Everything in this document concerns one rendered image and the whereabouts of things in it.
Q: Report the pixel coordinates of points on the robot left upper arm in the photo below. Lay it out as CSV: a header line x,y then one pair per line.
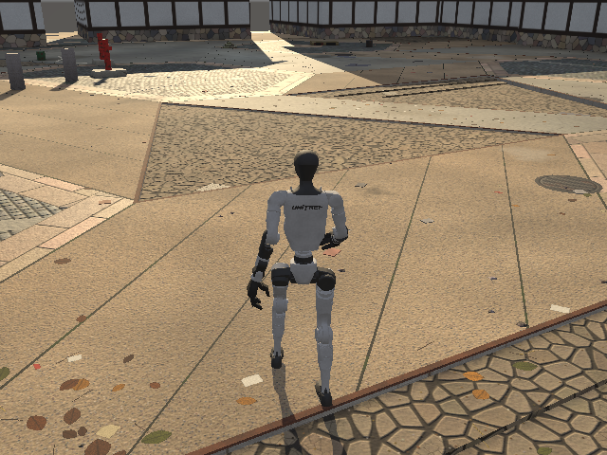
x,y
274,202

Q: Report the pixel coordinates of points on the robot left forearm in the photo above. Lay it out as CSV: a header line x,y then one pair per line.
x,y
265,250

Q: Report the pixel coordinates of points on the robot right forearm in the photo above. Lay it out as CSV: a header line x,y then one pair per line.
x,y
336,241

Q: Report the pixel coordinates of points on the left robot shin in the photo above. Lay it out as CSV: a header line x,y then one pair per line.
x,y
278,327

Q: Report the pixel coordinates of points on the humanoid robot head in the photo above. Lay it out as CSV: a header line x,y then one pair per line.
x,y
306,163

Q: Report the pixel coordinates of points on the robot right upper arm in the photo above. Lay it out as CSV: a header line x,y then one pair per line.
x,y
338,214

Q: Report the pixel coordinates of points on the robot left hand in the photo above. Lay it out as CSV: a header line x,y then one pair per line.
x,y
252,292

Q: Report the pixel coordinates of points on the robot right hand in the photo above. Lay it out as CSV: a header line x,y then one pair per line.
x,y
327,239

